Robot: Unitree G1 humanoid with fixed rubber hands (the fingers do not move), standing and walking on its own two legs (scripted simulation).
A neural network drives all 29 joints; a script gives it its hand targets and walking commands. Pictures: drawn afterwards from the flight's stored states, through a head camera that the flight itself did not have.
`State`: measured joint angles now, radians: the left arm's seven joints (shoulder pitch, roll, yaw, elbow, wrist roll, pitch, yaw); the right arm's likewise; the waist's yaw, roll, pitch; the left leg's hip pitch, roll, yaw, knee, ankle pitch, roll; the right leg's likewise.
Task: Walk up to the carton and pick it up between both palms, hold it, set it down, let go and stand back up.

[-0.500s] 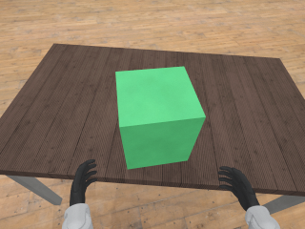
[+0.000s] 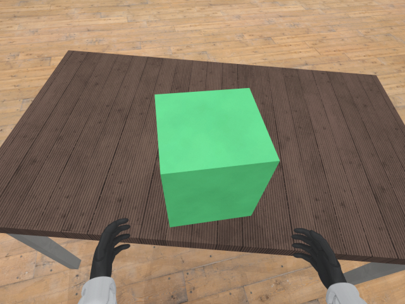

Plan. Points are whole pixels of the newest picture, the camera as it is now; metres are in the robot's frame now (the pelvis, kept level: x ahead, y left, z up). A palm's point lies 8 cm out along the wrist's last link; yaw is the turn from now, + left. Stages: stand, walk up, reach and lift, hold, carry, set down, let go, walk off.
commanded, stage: set down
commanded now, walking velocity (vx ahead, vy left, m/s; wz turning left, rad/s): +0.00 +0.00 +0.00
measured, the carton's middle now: (207, 161) +0.43 +0.04 -0.01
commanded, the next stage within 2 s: let go in 1.06 s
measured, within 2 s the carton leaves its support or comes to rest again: neither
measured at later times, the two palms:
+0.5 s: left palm (96, 274) +0.17 +0.23 -0.06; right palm (323, 279) +0.21 -0.21 -0.06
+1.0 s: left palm (95, 274) +0.17 +0.23 -0.07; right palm (322, 282) +0.21 -0.21 -0.07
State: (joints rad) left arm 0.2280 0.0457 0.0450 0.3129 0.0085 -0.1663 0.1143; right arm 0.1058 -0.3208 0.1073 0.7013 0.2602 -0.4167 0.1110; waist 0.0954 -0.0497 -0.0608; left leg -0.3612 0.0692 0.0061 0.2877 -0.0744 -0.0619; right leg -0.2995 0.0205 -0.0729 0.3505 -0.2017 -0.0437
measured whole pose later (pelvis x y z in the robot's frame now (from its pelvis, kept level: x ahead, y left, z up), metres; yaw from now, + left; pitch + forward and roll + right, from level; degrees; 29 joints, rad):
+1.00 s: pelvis +0.01 +0.00 +0.00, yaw +0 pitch +8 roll +0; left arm 0.24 0.16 0.05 0.32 0.01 0.04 -0.01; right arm 0.14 -0.25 0.10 0.71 0.24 -0.35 -0.01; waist 0.08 -0.06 -0.02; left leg -0.33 0.06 0.01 0.29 -0.09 -0.06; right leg -0.26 0.01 -0.07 0.35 -0.22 -0.03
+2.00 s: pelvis +0.01 +0.02 +0.00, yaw +0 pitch +4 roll +0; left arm 0.24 0.31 0.05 0.81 0.01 -0.03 -0.01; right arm 0.14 -0.26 -0.02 0.83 0.05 -0.04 -0.01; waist 0.06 -0.06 -0.12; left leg -0.32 0.06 0.01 0.43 -0.18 -0.04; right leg -0.21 0.01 -0.07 0.41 -0.27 -0.02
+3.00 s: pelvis -0.02 +0.03 +0.00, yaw +0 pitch +1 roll -1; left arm 0.24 0.32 0.04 1.01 0.01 -0.04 -0.01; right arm 0.17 -0.26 -0.02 0.96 0.05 -0.03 -0.01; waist 0.06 -0.03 -0.12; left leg -0.32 0.06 0.01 0.44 -0.15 -0.03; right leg -0.21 0.01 -0.07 0.41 -0.23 -0.01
